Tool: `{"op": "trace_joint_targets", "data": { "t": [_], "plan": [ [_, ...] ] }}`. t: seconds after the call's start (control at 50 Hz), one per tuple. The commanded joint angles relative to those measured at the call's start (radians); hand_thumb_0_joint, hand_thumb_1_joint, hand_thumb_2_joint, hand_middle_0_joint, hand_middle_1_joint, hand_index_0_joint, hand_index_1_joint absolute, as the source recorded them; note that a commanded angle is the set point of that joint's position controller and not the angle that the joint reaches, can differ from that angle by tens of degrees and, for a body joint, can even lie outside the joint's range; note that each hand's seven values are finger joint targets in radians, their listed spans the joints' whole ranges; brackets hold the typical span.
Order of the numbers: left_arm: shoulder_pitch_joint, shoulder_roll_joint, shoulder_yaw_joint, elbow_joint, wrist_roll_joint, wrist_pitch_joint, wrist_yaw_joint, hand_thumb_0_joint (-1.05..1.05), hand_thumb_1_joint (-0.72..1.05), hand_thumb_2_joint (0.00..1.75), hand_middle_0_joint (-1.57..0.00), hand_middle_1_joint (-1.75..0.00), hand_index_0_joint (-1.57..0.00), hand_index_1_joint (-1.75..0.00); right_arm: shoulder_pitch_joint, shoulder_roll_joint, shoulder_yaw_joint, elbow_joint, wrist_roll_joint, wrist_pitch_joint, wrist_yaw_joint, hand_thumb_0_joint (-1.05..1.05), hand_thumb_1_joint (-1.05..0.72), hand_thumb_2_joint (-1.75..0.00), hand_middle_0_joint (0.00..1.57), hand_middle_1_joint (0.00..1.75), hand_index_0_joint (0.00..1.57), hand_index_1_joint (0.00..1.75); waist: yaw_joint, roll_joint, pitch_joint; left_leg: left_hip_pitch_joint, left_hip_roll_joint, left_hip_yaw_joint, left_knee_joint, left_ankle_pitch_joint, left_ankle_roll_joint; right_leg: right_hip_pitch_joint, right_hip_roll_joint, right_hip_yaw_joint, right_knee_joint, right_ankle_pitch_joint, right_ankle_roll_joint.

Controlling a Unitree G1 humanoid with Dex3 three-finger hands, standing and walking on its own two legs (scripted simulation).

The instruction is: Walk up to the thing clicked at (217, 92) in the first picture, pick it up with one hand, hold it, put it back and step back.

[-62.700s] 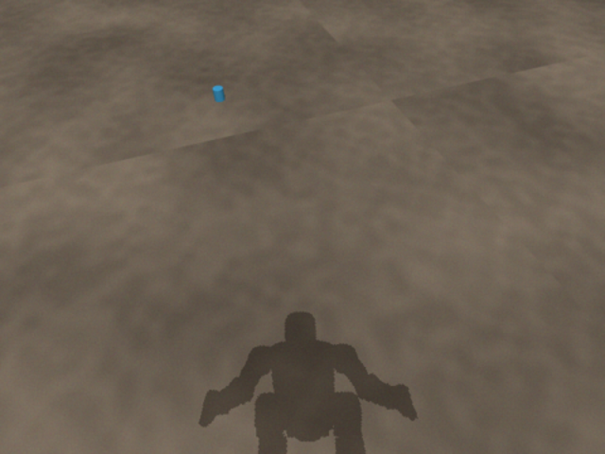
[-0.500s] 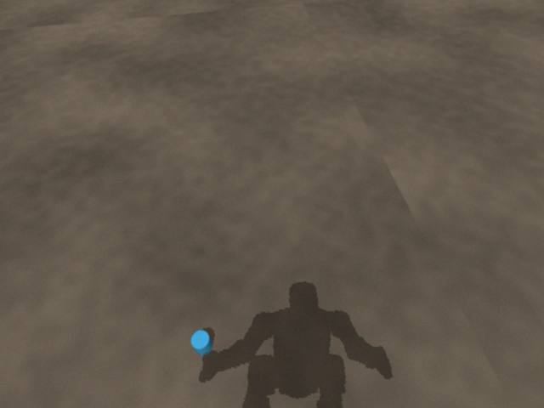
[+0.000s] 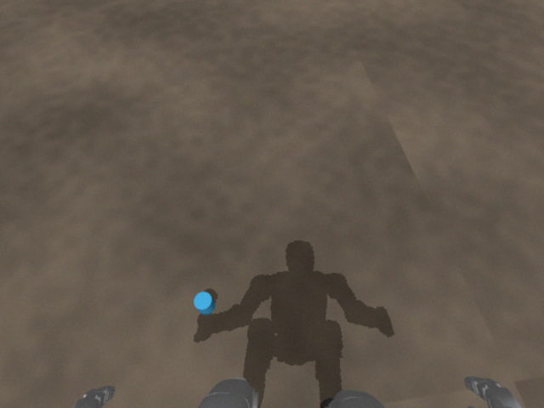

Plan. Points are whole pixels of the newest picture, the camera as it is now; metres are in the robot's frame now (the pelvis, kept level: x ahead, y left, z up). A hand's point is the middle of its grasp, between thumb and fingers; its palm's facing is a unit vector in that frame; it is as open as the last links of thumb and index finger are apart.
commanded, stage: step back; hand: left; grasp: from above
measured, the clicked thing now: (204, 303) +0.45 +0.27 -0.73
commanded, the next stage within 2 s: none
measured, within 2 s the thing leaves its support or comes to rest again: neither
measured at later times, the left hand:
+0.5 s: hand out of the picture +0.04 +0.32 -0.17, palm faces -0.10 -0.92 -0.38, open 7.4 cm
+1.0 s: hand out of the picture -0.05 +0.32 -0.16, palm faces -0.04 -0.93 -0.37, open 7.4 cm
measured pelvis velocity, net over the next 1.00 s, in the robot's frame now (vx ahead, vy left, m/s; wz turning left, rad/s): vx -0.21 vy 0.06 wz -0.02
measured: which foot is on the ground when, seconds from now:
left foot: down 0.00-0.64, up 0.66-0.96, down 0.98-1.00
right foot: down 0.00-0.12, up 0.14-0.58, down 0.60-1.00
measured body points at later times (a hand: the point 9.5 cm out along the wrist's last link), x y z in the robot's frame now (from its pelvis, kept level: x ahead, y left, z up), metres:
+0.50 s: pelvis -0.07 +0.06 -0.01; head +0.00 +0.07 +0.43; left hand +0.05 +0.36 -0.14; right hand +0.01 -0.25 -0.13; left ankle -0.02 +0.13 -0.74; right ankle -0.11 -0.07 -0.70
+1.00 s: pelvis -0.21 +0.06 -0.02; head -0.14 +0.07 +0.42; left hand -0.05 +0.36 -0.13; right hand -0.13 -0.27 -0.13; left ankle -0.21 +0.19 -0.74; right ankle -0.12 -0.07 -0.74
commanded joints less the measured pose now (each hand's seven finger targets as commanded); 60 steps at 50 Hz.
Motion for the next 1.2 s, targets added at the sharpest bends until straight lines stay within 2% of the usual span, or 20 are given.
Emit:
{"op": "trace_joint_targets", "data": {
  "t": [0.0, 0.04, 0.08, 0.12, 0.14, 0.16, 0.24, 0.44, 0.52, 0.58, 0.62, 0.64, 0.72, 0.86, 0.94, 0.98, 1.0, 1.02, 1.08, 1.18],
  "plan": [
    [-0.092, 0.286, 0.061, -0.158, 0.023, -0.019, 0.024, 0.00, 0.90, 0.90, -0.20, -0.30, -0.20, -0.30, 0.115, -0.178, -0.056, -0.080, 0.004, 0.009, 0.000, 0.00, -0.90, -0.90, 0.20, 0.30, 0.20, 0.30, -0.026, -0.206, -0.208, 0.022, 0.003, -0.031, 0.217, -0.200, 0.032, -0.036, -0.327, 0.231, -0.073, 0.457, -0.260],
    [-0.123, 0.271, 0.053, -0.179, 0.022, -0.016, 0.026, 0.00, 0.90, 0.90, -0.20, -0.30, -0.20, -0.30, 0.155, -0.178, -0.062, -0.080, 0.005, -0.002, 0.000, 0.00, -0.90, -0.90, 0.20, 0.30, 0.20, 0.30, -0.044, -0.199, -0.222, 0.029, 0.019, -0.009, 0.046, -0.058, 0.032, -0.001, -0.260, 0.170, 0.028, 0.436, -0.188],
    [-0.078, 0.228, 0.040, -0.192, 0.003, 0.001, 0.020, 0.00, 0.90, 0.90, -0.20, -0.30, -0.20, -0.30, 0.129, -0.201, -0.071, -0.095, -0.013, -0.022, -0.006, 0.00, -0.90, -0.90, 0.20, 0.30, 0.20, 0.30, -0.020, -0.011, -0.221, 0.089, 0.090, -0.052, -0.252, 0.473, 0.024, -0.012, -0.101, 0.061, 0.217, 0.278, -0.084],
    [-0.036, 0.162, 0.033, -0.204, -0.010, 0.023, 0.030, 0.00, 0.90, 0.90, -0.20, -0.30, -0.20, -0.30, 0.148, -0.284, -0.093, -0.115, -0.038, -0.030, -0.016, 0.00, -0.90, -0.90, 0.20, 0.30, 0.20, 0.30, -0.013, 0.179, -0.226, 0.270, 0.277, -0.360, -0.300, 0.835, 0.100, -0.293, 0.146, 0.151, 0.491, -0.377, -0.051],
    [0.007, 0.177, 0.032, -0.195, -0.003, 0.033, 0.035, 0.00, 0.90, 0.90, -0.20, -0.30, -0.20, -0.30, 0.153, -0.280, -0.094, -0.118, -0.031, -0.032, -0.020, 0.00, -0.90, -0.90, 0.20, 0.30, 0.20, 0.30, -0.008, 0.104, -0.244, 0.263, 0.298, -0.309, -0.253, 0.914, 0.126, -0.275, 0.133, 0.211, 0.584, -0.408, -0.051],
    [0.002, 0.170, 0.028, -0.197, -0.004, 0.030, 0.042, 0.00, 0.90, 0.90, -0.20, -0.30, -0.20, -0.30, 0.130, -0.307, -0.099, -0.141, -0.026, -0.033, -0.023, 0.00, -0.90, -0.90, 0.20, 0.30, 0.20, 0.30, -0.026, 0.186, -0.262, 0.241, 0.332, -0.378, -0.280, 0.863, 0.143, -0.291, 0.146, 0.251, 0.635, -0.411, -0.052],
    [0.071, 0.206, 0.035, -0.185, -0.013, 0.035, 0.040, 0.00, 0.90, 0.90, -0.20, -0.30, -0.20, -0.30, 0.023, -0.211, -0.079, -0.191, -0.030, -0.030, -0.047, 0.00, -0.90, -0.90, 0.20, 0.30, 0.20, 0.30, 0.037, 0.144, -0.237, 0.270, 0.197, -0.150, -0.240, 0.691, 0.065, -0.326, 0.127, 0.270, 0.670, -0.216, -0.044],
    [0.068, 0.204, 0.052, -0.226, 0.012, 0.015, 0.025, 0.00, 0.90, 0.90, -0.20, -0.30, -0.20, -0.30, 0.099, -0.223, -0.093, -0.229, -0.024, -0.031, -0.048, 0.00, -0.90, -0.90, 0.20, 0.30, 0.20, 0.30, -0.037, 0.083, -0.221, 0.275, 0.309, -0.215, -0.239, 0.549, 0.221, -0.225, 0.080, 0.170, 0.416, -0.262, -0.002],
    [0.140, 0.199, 0.058, -0.213, 0.018, 0.005, 0.009, 0.00, 0.90, 0.90, -0.20, -0.30, -0.20, -0.30, 0.052, -0.234, -0.089, -0.246, -0.018, -0.029, -0.039, 0.00, -0.90, -0.90, 0.20, 0.30, 0.20, 0.30, -0.009, 0.079, -0.252, 0.196, 0.282, -0.188, -0.231, 0.354, 0.188, -0.109, 0.057, 0.119, 0.213, -0.187, -0.030],
    [0.223, 0.204, 0.066, -0.190, 0.024, -0.007, 0.006, 0.00, 0.90, 0.90, -0.20, -0.30, -0.20, -0.30, 0.006, -0.220, -0.078, -0.249, 0.000, -0.021, -0.031, 0.00, -0.90, -0.90, 0.20, 0.30, 0.20, 0.30, 0.042, 0.025, -0.263, 0.068, 0.198, -0.098, -0.135, 0.234, 0.095, 0.046, 0.027, 0.153, -0.024, 0.052, -0.081],
    [0.170, 0.318, 0.090, -0.226, 0.023, -0.006, 0.001, 0.00, 0.90, 0.90, -0.20, -0.30, -0.20, -0.30, -0.025, -0.170, -0.065, -0.263, 0.008, -0.019, -0.027, 0.00, -0.90, -0.90, 0.20, 0.30, 0.20, 0.30, 0.052, -0.226, -0.155, -0.131, -0.044, 0.046, 0.129, -0.116, -0.017, -0.056, -0.239, 0.531, -0.155, 0.050, -0.270],
    [0.092, 0.359, 0.095, -0.271, 0.038, -0.010, 0.004, 0.00, 0.90, 0.90, -0.20, -0.30, -0.20, -0.30, -0.009, -0.181, -0.075, -0.248, 0.002, -0.012, -0.034, 0.00, -0.90, -0.90, 0.20, 0.30, 0.20, 0.30, 0.057, -0.286, -0.112, -0.088, -0.074, -0.019, 0.370, -0.288, -0.031, -0.213, -0.365, 0.656, -0.209, 0.070, -0.362],
    [0.001, 0.245, 0.076, -0.313, 0.029, -0.018, 0.019, 0.00, 0.90, 0.90, -0.20, -0.30, -0.20, -0.30, 0.103, -0.168, -0.059, -0.197, 0.012, -0.016, -0.030, 0.00, -0.90, -0.90, 0.20, 0.30, 0.20, 0.30, -0.011, -0.125, -0.114, -0.145, -0.124, -0.117, 0.502, -0.155, -0.025, -0.114, -0.180, 0.334, -0.114, 0.318, -0.229],
    [0.109, 0.227, 0.068, -0.329, 0.037, -0.001, 0.026, 0.00, 0.90, 0.90, -0.20, -0.30, -0.20, -0.30, 0.110, -0.162, -0.044, -0.235, -0.001, -0.037, -0.041, 0.00, -0.90, -0.90, 0.20, 0.30, 0.20, 0.30, 0.061, -0.179, -0.253, -0.153, -0.023, -0.016, 0.089, -0.195, -0.049, 0.230, -0.186, 0.282, 0.022, 0.477, -0.221],
    [0.075, 0.252, 0.061, -0.351, 0.014, 0.028, 0.013, 0.00, 0.90, 0.90, -0.20, -0.30, -0.20, -0.30, 0.205, -0.171, -0.065, -0.202, -0.021, -0.048, -0.038, 0.00, -0.90, -0.90, 0.20, 0.30, 0.20, 0.30, 0.010, -0.155, -0.286, 0.096, -0.008, 0.044, -0.320, 0.189, -0.017, 0.081, -0.119, 0.216, 0.164, 0.368, -0.139],
    [0.061, 0.187, 0.046, -0.374, 0.004, 0.030, 0.008, 0.00, 0.90, 0.90, -0.20, -0.30, -0.20, -0.30, 0.184, -0.319, -0.104, -0.222, -0.042, -0.048, -0.035, 0.00, -0.90, -0.90, 0.20, 0.30, 0.20, 0.30, 0.004, 0.161, -0.256, 0.213, 0.305, -0.377, -0.351, 0.337, 0.113, -0.266, 0.085, 0.122, 0.361, -0.112, -0.045],
    [0.004, 0.221, 0.068, -0.377, 0.009, 0.030, 0.021, 0.00, 0.90, 0.90, -0.20, -0.30, -0.20, -0.30, 0.135, -0.383, -0.112, -0.240, -0.037, -0.043, -0.029, 0.00, -0.90, -0.90, 0.20, 0.30, 0.20, 0.30, -0.040, 0.221, -0.208, 0.011, 0.428, -0.471, -0.387, 0.354, 0.265, -0.227, 0.136, 0.187, 0.548, -0.402, -0.023],
    [-0.022, 0.243, 0.074, -0.369, 0.018, 0.030, 0.023, 0.00, 0.90, 0.90, -0.20, -0.30, -0.20, -0.30, 0.093, -0.370, -0.112, -0.249, -0.039, -0.050, -0.036, 0.00, -0.90, -0.90, 0.20, 0.30, 0.20, 0.30, -0.040, 0.215, -0.160, -0.062, 0.455, -0.520, -0.399, 0.333, 0.304, -0.220, 0.113, 0.256, 0.685, -0.394, -0.026],
    [0.107, 0.219, 0.075, -0.313, -0.002, 0.031, 0.010, 0.00, 0.90, 0.90, -0.20, -0.30, -0.20, -0.30, 0.001, -0.252, -0.073, -0.274, -0.040, -0.052, -0.043, 0.00, -0.90, -0.90, 0.20, 0.30, 0.20, 0.30, 0.048, 0.122, -0.159, 0.058, 0.272, -0.194, -0.285, 0.498, 0.195, -0.297, 0.151, 0.265, 0.793, -0.258, -0.036],
    [0.098, 0.195, 0.071, -0.324, 0.013, 0.019, 0.006, 0.00, 0.90, 0.90, -0.20, -0.30, -0.20, -0.30, 0.123, -0.231, -0.080, -0.262, -0.028, -0.050, -0.048, 0.00, -0.90, -0.90, 0.20, 0.30, 0.20, 0.30, -0.019, 0.132, -0.201, 0.282, 0.251, -0.177, -0.213, 0.545, 0.212, -0.351, 0.136, 0.224, 0.623, -0.263, 0.022]
  ]
}}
